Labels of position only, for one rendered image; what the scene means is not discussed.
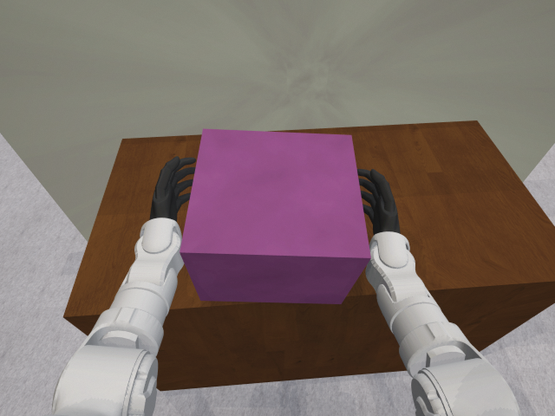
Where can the left robot forearm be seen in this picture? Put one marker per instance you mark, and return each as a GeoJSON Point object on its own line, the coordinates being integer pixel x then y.
{"type": "Point", "coordinates": [137, 314]}

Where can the left robot hand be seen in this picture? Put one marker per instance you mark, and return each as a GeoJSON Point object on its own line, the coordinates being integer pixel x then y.
{"type": "Point", "coordinates": [166, 200]}

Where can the pedestal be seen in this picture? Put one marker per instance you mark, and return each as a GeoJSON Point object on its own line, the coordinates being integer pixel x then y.
{"type": "Point", "coordinates": [483, 247]}

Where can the left robot upper arm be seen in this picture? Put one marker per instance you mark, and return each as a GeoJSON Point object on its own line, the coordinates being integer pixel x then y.
{"type": "Point", "coordinates": [109, 381]}

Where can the carton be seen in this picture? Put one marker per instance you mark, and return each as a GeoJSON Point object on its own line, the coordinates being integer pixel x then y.
{"type": "Point", "coordinates": [275, 217]}

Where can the right robot hand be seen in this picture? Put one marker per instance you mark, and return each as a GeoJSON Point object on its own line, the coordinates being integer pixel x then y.
{"type": "Point", "coordinates": [383, 212]}

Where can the right robot upper arm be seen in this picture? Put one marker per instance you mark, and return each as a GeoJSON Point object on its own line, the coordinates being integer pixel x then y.
{"type": "Point", "coordinates": [462, 388]}

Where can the right robot forearm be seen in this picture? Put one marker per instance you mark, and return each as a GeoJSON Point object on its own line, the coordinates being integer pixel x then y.
{"type": "Point", "coordinates": [425, 336]}

